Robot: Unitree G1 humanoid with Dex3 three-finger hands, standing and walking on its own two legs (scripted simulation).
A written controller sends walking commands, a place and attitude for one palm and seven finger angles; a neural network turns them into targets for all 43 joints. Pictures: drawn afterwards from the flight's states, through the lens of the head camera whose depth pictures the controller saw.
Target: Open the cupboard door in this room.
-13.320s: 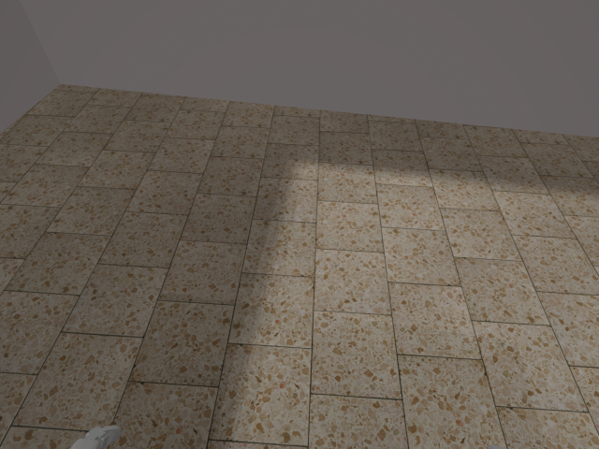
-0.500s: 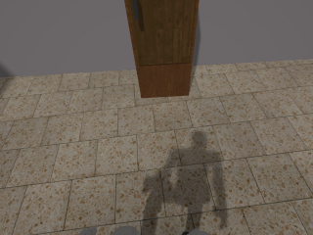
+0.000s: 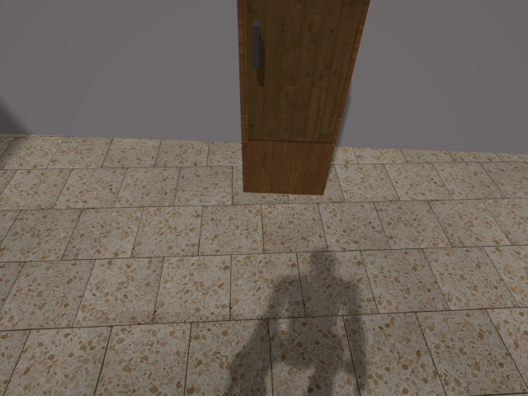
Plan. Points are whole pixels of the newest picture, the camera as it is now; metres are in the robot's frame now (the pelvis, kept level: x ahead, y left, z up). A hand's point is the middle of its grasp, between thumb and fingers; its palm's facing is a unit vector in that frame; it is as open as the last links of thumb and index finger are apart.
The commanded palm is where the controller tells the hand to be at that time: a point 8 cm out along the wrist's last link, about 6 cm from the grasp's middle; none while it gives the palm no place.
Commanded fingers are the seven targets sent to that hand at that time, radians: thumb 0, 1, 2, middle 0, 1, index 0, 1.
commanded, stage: stand and wait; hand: left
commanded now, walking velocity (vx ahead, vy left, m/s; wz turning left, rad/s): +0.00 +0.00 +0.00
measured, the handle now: (255, 44) +1.16 +0.13 +0.02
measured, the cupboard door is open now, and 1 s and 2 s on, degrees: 0 0 0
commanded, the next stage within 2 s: look at it before walking up in 0.48 s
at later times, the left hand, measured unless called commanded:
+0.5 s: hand out of the picture +0.02 +0.16 -0.18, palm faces +0.03 -0.98 -0.18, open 7.3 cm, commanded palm none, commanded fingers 0.00 0.90 0.90 -0.20 -0.30 -0.20 -0.30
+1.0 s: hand out of the picture +0.00 +0.14 -0.18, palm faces +0.04 -0.98 -0.18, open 7.4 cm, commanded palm none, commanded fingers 0.00 0.90 0.90 -0.20 -0.30 -0.20 -0.30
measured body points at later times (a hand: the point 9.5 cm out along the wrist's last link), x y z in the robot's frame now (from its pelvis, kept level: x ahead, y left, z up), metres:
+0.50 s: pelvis +0.02 -0.01 +0.00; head +0.03 -0.01 +0.45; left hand +0.02 +0.21 -0.16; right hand +0.00 -0.20 -0.17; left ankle -0.02 +0.10 -0.74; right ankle +0.03 -0.12 -0.74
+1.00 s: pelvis +0.01 -0.02 +0.00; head +0.02 -0.02 +0.45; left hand +0.00 +0.19 -0.16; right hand -0.01 -0.23 -0.17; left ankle -0.02 +0.10 -0.74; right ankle +0.03 -0.12 -0.74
